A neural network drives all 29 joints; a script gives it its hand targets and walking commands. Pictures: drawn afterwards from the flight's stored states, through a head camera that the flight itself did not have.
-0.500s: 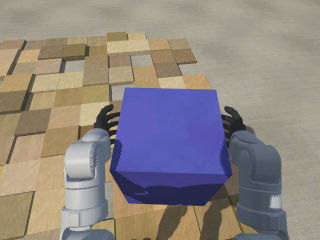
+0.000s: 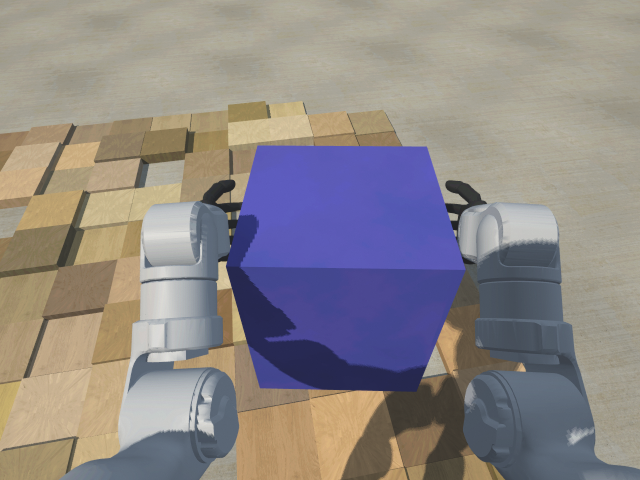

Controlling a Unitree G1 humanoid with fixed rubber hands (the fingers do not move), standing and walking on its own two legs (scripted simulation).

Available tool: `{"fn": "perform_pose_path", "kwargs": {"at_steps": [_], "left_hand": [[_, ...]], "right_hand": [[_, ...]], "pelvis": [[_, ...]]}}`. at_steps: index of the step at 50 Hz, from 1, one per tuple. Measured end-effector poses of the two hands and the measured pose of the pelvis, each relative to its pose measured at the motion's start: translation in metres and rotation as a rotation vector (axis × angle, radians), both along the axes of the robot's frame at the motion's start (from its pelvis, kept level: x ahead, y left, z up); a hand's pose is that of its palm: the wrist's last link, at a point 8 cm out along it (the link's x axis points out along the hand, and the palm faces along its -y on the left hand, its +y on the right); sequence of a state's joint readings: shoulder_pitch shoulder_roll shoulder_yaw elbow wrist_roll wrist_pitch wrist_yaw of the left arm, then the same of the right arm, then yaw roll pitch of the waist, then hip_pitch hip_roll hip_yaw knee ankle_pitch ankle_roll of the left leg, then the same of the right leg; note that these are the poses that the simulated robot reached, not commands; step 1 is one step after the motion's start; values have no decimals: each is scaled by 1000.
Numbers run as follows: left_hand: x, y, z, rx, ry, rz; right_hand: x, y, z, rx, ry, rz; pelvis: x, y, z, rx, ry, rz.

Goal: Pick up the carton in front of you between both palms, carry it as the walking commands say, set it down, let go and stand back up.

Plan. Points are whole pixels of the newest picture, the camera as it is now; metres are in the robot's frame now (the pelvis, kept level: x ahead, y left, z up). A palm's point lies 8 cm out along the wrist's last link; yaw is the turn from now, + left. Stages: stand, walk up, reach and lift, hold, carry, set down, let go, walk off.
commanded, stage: carry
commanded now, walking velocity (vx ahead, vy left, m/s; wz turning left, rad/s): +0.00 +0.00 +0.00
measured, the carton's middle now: (339, 272) +0.37 +0.00 +0.08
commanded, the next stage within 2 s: none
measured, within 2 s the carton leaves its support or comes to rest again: neither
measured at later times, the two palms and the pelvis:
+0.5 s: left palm (221, 252) +0.38 +0.14 +0.12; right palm (465, 249) +0.38 -0.16 +0.11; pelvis +0.01 -0.01 +0.00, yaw +0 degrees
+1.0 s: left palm (223, 256) +0.36 +0.14 +0.13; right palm (478, 253) +0.36 -0.16 +0.13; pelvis +0.01 -0.01 +0.00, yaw +0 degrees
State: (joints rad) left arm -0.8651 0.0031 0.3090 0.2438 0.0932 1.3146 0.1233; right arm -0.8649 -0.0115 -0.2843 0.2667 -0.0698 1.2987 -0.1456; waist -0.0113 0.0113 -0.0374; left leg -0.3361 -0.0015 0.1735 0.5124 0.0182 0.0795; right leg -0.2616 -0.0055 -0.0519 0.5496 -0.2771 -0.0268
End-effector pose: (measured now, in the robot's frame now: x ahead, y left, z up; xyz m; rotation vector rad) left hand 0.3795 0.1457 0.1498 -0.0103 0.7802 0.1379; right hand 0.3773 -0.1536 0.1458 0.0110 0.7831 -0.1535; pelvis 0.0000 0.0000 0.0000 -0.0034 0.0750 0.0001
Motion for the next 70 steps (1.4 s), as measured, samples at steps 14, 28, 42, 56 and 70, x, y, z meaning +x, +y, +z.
{"fn": "perform_pose_path", "kwargs": {"at_steps": [14, 28, 42, 56, 70], "left_hand": [[-5, 2, -43, -2, -29, 25], [-6, -6, -34, 6, -55, 7], [-12, -9, -26, 22, -36, -11], [-28, -13, -25, 23, -30, -30], [-47, -16, -14, 32, -74, -60]], "right_hand": [[5, 2, -40, 7, -29, 16], [0, -6, -33, 1, -54, 12], [-7, -9, -24, -19, -35, 28], [-28, -13, -23, -30, -29, 22], [-54, -16, -12, -48, -71, 15]], "pelvis": [[7, -7, 1, 3, 20, 2], [16, -11, 3, 6, 13, 4], [16, -13, 3, 12, -4, 2], [0, -12, -1, 23, -19, -8], [-19, -8, -9, 22, -39, -16]]}}
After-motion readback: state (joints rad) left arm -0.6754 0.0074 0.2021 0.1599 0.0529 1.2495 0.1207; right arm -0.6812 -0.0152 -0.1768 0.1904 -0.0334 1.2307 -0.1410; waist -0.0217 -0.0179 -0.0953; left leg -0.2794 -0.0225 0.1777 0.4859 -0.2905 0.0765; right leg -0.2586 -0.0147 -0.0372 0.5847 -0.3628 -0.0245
